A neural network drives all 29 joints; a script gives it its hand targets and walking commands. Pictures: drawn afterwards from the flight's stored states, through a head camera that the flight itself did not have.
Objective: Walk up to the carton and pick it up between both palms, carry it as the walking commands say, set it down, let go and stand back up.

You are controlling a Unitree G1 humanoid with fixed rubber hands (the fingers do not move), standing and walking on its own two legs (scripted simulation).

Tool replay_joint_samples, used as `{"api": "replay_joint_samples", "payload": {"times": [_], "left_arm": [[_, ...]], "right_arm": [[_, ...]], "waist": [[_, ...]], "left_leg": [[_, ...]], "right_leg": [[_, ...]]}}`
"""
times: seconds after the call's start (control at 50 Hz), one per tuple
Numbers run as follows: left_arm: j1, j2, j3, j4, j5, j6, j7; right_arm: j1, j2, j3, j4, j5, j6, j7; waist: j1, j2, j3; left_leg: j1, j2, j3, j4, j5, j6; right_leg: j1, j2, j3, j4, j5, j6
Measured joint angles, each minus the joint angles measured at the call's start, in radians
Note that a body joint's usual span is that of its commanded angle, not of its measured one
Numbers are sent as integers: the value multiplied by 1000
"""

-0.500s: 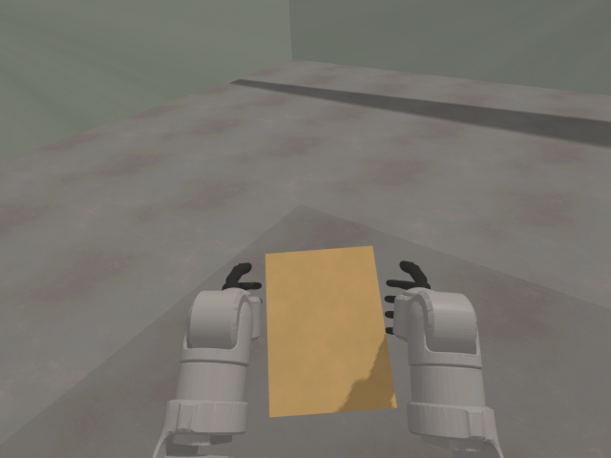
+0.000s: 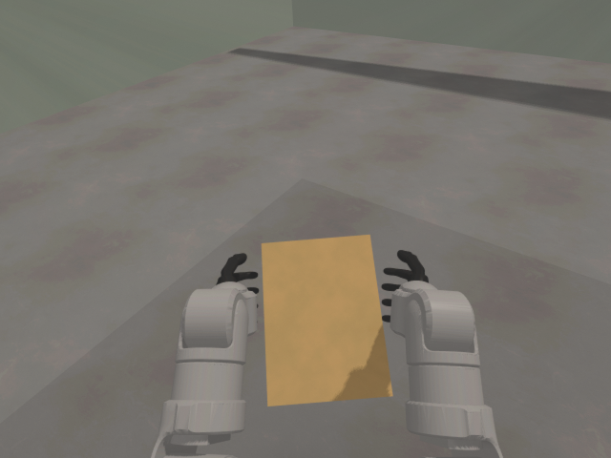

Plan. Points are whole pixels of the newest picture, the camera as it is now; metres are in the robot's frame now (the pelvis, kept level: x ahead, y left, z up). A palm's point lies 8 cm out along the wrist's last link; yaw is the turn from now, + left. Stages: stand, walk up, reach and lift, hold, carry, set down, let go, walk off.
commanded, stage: carry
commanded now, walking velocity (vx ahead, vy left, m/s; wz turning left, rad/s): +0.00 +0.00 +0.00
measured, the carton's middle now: (321, 320) +0.35 -0.01 +0.01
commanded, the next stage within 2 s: none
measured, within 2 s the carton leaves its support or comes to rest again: neither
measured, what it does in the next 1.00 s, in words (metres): stands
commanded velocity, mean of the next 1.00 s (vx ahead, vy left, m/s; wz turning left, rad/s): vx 0.00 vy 0.00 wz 0.00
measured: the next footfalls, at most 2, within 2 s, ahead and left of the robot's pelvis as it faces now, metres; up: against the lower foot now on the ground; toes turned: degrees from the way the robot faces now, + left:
none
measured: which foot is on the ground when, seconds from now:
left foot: down 0.00-1.00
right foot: down 0.00-1.00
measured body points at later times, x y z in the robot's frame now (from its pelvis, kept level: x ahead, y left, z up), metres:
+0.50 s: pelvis +0.00 +0.00 +0.00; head -0.02 -0.02 +0.45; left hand +0.33 +0.11 +0.11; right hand +0.33 -0.13 +0.10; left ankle +0.11 +0.07 -0.72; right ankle +0.00 -0.12 -0.72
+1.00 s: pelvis +0.00 +0.00 +0.00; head -0.01 -0.01 +0.45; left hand +0.33 +0.11 +0.09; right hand +0.33 -0.13 +0.09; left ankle +0.11 +0.07 -0.72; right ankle +0.00 -0.12 -0.72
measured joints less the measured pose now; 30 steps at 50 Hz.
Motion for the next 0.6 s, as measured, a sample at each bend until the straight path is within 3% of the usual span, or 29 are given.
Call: {"api": "replay_joint_samples", "payload": {"times": [0.6], "left_arm": [[0,0,12,-33,0,-23,-19]], "right_arm": [[0,0,6,-21,1,-26,13]], "waist": [[0,-18,14]], "left_leg": [[-1,1,-1,3,-7,-1]], "right_leg": [[0,2,-1,0,-6,-7]]}}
